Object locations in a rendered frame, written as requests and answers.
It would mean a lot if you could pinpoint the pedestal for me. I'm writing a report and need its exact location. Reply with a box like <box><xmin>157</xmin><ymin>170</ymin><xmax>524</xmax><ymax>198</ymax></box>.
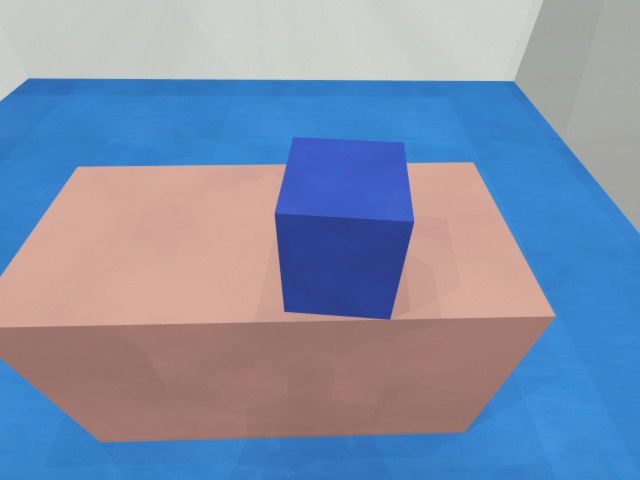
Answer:
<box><xmin>0</xmin><ymin>162</ymin><xmax>556</xmax><ymax>442</ymax></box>

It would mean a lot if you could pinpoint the carton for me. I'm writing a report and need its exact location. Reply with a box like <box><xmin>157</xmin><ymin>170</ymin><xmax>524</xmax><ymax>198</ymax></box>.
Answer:
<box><xmin>275</xmin><ymin>137</ymin><xmax>414</xmax><ymax>320</ymax></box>

